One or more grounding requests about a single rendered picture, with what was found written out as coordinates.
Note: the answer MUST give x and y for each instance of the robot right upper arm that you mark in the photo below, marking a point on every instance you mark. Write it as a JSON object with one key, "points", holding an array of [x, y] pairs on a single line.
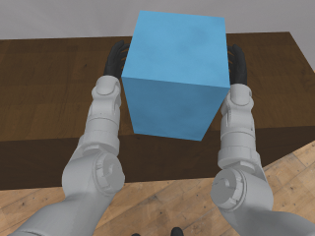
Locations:
{"points": [[246, 202]]}

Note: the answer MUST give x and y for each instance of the carton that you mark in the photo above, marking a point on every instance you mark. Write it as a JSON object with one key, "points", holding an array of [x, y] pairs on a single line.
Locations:
{"points": [[176, 74]]}

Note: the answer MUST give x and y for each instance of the robot left upper arm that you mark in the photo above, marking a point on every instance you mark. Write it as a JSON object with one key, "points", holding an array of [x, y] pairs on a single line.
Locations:
{"points": [[89, 183]]}

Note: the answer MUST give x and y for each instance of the right robot forearm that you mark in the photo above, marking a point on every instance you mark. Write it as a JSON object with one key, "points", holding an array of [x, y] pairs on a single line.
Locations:
{"points": [[237, 133]]}

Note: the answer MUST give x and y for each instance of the robot right hand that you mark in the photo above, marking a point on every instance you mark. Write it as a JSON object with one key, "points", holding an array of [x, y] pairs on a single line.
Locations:
{"points": [[238, 69]]}

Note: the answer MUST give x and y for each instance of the robot left hand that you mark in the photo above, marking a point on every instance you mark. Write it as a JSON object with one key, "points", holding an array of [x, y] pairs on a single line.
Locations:
{"points": [[114, 63]]}

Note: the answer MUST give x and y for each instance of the left robot forearm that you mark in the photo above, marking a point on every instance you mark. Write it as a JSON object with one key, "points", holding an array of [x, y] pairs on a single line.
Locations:
{"points": [[103, 121]]}

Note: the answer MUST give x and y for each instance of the pedestal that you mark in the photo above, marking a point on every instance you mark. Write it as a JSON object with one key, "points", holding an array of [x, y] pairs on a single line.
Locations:
{"points": [[46, 93]]}

